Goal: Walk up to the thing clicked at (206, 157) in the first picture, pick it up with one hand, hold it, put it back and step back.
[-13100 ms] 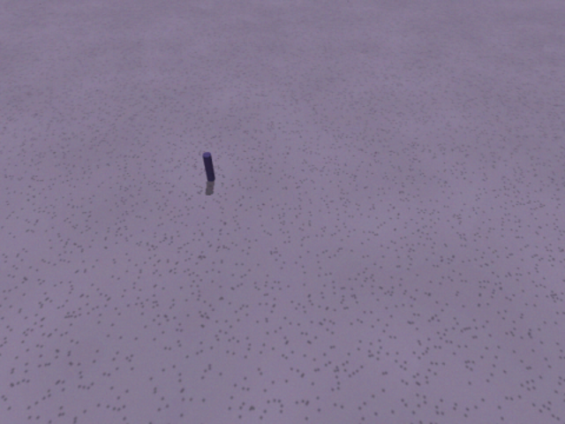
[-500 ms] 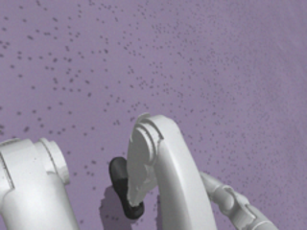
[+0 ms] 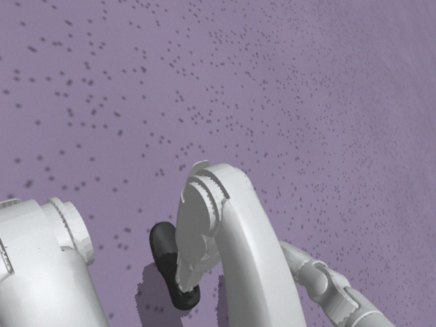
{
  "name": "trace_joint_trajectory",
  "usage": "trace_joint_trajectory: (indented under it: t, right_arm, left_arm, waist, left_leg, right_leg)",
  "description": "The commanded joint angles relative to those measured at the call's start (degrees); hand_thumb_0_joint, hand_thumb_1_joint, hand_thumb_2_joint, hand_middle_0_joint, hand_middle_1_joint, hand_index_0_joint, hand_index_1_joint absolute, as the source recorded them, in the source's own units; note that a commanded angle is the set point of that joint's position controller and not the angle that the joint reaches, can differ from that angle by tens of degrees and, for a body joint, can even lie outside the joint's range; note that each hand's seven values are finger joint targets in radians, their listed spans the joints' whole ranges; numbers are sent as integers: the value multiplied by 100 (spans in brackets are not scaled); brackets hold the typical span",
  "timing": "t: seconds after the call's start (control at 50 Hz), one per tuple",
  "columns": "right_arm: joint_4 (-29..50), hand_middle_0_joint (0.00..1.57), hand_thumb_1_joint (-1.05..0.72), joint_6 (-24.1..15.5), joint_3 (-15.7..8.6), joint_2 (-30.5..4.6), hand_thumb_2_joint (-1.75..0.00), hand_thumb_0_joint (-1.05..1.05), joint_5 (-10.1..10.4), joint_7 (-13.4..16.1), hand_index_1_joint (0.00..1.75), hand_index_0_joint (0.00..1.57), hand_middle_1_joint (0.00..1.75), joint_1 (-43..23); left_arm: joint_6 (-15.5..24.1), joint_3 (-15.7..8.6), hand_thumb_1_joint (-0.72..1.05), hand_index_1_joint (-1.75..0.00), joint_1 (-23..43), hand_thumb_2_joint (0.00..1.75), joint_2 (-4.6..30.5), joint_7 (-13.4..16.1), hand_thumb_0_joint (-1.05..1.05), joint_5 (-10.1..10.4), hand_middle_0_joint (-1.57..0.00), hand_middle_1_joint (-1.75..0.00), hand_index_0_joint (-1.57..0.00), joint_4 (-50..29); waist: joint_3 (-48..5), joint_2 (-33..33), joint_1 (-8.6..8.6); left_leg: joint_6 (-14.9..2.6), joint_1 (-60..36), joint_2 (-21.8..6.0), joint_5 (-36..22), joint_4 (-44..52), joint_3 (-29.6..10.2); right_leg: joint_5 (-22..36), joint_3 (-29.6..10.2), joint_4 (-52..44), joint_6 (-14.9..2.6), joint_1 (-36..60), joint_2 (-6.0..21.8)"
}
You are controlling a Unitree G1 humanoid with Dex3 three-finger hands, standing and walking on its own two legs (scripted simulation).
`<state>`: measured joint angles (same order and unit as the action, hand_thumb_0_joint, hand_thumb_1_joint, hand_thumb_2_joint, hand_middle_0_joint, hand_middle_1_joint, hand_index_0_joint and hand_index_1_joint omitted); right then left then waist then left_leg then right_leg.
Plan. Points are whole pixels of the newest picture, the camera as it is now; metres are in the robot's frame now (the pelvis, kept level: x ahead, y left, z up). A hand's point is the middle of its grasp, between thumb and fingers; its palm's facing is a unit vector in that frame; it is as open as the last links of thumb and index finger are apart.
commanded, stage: close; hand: left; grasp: from the side
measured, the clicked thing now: out of the picture +0.43 +0.29 -0.20
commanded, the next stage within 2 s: settle in 0.10 s
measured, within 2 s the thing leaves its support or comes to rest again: leaves its support in 0.50 s
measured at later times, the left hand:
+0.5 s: hand out of the picture +0.43 +0.27 -0.17, palm faces +0.31 -0.95 -0.01, open 5.0 cm
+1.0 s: hand out of the picture +0.41 +0.30 -0.06, palm faces +0.28 -0.96 -0.05, open 5.0 cm
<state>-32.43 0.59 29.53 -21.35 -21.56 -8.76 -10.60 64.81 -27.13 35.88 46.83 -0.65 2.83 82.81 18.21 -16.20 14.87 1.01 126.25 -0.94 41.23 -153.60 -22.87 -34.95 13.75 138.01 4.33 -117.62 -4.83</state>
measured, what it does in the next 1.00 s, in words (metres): stands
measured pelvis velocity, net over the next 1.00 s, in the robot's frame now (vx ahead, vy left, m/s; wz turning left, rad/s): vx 0.01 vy -0.01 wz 0.07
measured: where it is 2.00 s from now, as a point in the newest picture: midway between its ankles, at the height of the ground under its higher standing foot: (125, 314)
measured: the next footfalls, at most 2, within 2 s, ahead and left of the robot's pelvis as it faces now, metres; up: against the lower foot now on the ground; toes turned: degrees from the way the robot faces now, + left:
none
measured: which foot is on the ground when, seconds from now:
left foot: down 0.00-1.00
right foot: down 0.00-1.00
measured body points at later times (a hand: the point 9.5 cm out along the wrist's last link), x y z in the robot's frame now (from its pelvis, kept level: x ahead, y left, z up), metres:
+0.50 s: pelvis +0.00 +0.00 +0.00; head +0.23 +0.19 +0.33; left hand +0.41 +0.32 -0.17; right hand +0.17 -0.25 -0.03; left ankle +0.08 +0.12 -0.25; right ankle +0.15 -0.13 -0.25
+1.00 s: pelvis +0.01 -0.01 +0.03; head +0.19 +0.15 +0.40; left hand +0.39 +0.35 -0.05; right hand +0.20 -0.24 -0.04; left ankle +0.08 +0.12 -0.25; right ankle +0.15 -0.13 -0.25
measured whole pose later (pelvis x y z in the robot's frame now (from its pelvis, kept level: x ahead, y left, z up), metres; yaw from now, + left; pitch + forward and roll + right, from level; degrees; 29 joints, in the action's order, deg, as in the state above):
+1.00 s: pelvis +0.01 -0.01 +0.03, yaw +4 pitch +21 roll -14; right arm -34.6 3.1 15.8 -19.1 -12.1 -8.6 -2.1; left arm 45.4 -20.7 31.3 35.0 -5.9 5.6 55.6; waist 5.2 -6.9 9.9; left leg 0.8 128.6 -1.1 39.7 -145.9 -15.9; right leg -36.5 9.4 135.3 2.9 -121.1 -1.9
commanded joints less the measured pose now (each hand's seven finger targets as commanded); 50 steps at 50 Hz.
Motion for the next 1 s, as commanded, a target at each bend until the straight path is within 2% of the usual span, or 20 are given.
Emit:
trace_joint_trajectory:
  t: [0.0,0.04,0.18,0.22,0.28,0.32,0.36,0.44,0.5,0.58,0.62,0.64,0.7,0.74,0.76,0.8,0.82,0.86,0.9,0.98]
  right_arm:
    - [82,20,-88,117,-734,-2095,-89,0,-22,105,30,20,30,138]
    - [70,20,-88,118,-753,-2110,-89,0,-36,97,30,20,30,171]
    - [109,20,-87,112,-703,-2124,-89,0,6,71,30,20,30,137]
    - [108,20,-89,114,-691,-2101,-90,0,15,84,30,20,30,118]
    - [137,20,-89,109,-681,-2086,-90,0,-15,82,30,20,30,97]
    - [76,20,-90,111,-678,-2094,-90,0,-10,89,30,20,30,180]
    - [123,20,-89,117,-698,-2093,-90,0,-11,86,30,20,30,154]
    - [121,20,-90,160,-793,-2086,-90,0,18,87,30,20,30,219]
    - [138,20,-89,160,-889,-2047,-90,0,48,79,30,20,30,293]
    - [137,20,-90,190,-1097,-2029,-90,0,173,73,30,20,30,445]
    - [119,20,-89,190,-1193,-1991,-90,0,260,64,30,20,30,493]
    - [123,20,-89,190,-1245,-1961,-90,0,307,66,30,20,30,537]
    - [132,20,-89,187,-1403,-1895,-90,0,426,57,30,20,30,682]
    - [58,20,-89,209,-1493,-1807,-89,0,533,53,30,20,30,801]
    - [109,20,-88,196,-1555,-1823,-89,0,579,66,30,20,30,808]
    - [102,20,-89,203,-1681,-1723,-89,0,682,80,30,20,30,890]
    - [-28,20,-88,231,-1715,-1654,-89,0,729,72,30,20,30,1007]
    - [-3,20,-88,220,-1814,-1595,-89,0,819,86,30,20,30,1041]
    - [-2,20,-87,247,-1954,-1554,-89,0,917,107,30,20,30,1196]
    - [-17,20,-87,277,-2158,-1346,-89,0,1089,146,30,20,30,1354]
  left_arm:
    - [437,29,73,-111,1256,109,931,38,0,12,-113,-111,-112,-848]
    - [424,177,78,-116,1286,113,789,18,0,17,-118,-116,-117,-902]
    - [411,140,77,-128,1469,123,842,88,0,92,-128,-128,-127,-737]
    - [407,80,82,-132,1338,127,960,65,0,100,-127,-130,-125,-661]
    - [457,215,85,-137,1472,131,797,27,0,90,-132,-135,-130,-886]
    - [441,-23,78,-139,1349,131,1069,68,0,102,-134,-137,-133,-852]
    - [454,51,79,-141,1402,133,862,51,0,139,-135,-139,-134,-1081]
    - [352,-89,75,-143,1423,133,1147,55,0,28,-138,-141,-137,-1479]
    - [220,-41,74,-144,1361,135,952,9,0,102,-139,-142,-137,-1889]
    - [-101,84,73,-147,1152,135,730,-52,0,104,-143,-145,-141,-2347]
    - [-250,255,72,-148,1261,136,631,-95,0,101,-144,-146,-142,-2576]
    - [-342,221,74,-149,1227,137,604,-101,0,122,-144,-147,-142,-2654]
    - [-598,318,71,-147,1075,135,359,-144,0,187,-144,-146,-142,-2909]
    - [-745,525,72,-147,1065,135,49,-249,0,265,-143,-146,-142,-3092]
    - [-803,346,72,-147,1182,134,253,-259,0,283,-144,-145,-143,-3352]
    - [-986,354,68,-146,1159,132,222,-326,0,300,-143,-144,-142,-3515]
    - [-1077,588,68,-146,1036,133,-141,-398,0,337,-143,-145,-142,-3418]
    - [-1229,679,68,-146,1251,133,-283,-459,0,372,-143,-145,-142,-3616]
    - [-1388,486,71,-145,1134,134,-188,-497,0,386,-142,-144,-141,-3925]
    - [-1677,720,66,-143,1260,130,-424,-620,0,410,-139,-141,-138,-4505]
  waist:
    - [-3158,3323,679]
    - [-3201,3354,731]
    - [-3099,3116,771]
    - [-3063,3049,680]
    - [-3186,3185,720]
    - [-3333,3288,607]
    - [-3411,3305,646]
    - [-3518,3602,541]
    - [-3786,3599,509]
    - [-4036,3843,379]
    - [-4015,3886,386]
    - [-4013,3774,303]
    - [-4146,3662,209]
    - [-4157,3622,181]
    - [-4234,3626,110]
    - [-4383,3559,-10]
    - [-4306,3527,9]
    - [-4236,3533,13]
    - [-4460,3495,-197]
    - [-4951,3503,-323]
  left_leg:
    - [109,-2220,-373,-758,2016,561]
    - [115,-2345,-365,-850,2011,567]
    - [74,-2117,-345,-560,2014,516]
    - [32,-2008,-335,-426,1968,589]
    - [72,-2161,-343,-625,1985,578]
    - [74,-2232,-350,-802,1935,610]
    - [98,-2352,-367,-993,1962,578]
    - [107,-2384,-362,-875,2053,659]
    - [83,-2373,-336,-950,2030,766]
    - [140,-2634,-342,-1042,2224,793]
    - [115,-2486,-318,-827,2288,850]
    - [87,-2354,-295,-718,2317,878]
    - [73,-2320,-275,-741,2400,935]
    - [57,-2290,-250,-734,2462,958]
    - [43,-2274,-251,-737,2494,958]
    - [6,-2163,-228,-633,2525,1054]
    - [7,-2183,-213,-550,2595,1059]
    - [-21,-2078,-194,-163,2723,1050]
    - [-23,-2158,-175,-121,2872,1070]
    - [-64,-2165,-104,-274,2904,1303]
  right_leg:
    - [993,728,-834,-436,1342,-125]
    - [1077,726,-850,-427,1385,-128]
    - [864,760,-912,-419,1333,-130]
    - [776,728,-970,-417,1370,-147]
    - [909,730,-931,-420,1425,-139]
    - [1048,702,-910,-429,1549,-165]
    - [1198,707,-874,-424,1588,-138]
    - [1087,653,-897,-454,1560,-116]
    - [1197,586,-958,-448,1719,-106]
    - [1210,554,-956,-493,1522,-72]
    - [1082,507,-979,-516,1433,-49]
    - [1017,482,-1028,-514,1430,-50]
    - [1020,416,-1084,-521,1378,-23]
    - [1005,370,-1107,-533,1264,-6]
    - [993,344,-1094,-538,1239,9]
    - [880,241,-1143,-560,1188,17]
    - [801,226,-1170,-562,1089,37]
    - [506,192,-1218,-578,838,66]
    - [434,135,-1249,-580,846,103]
    - [475,-53,-1351,-629,925,130]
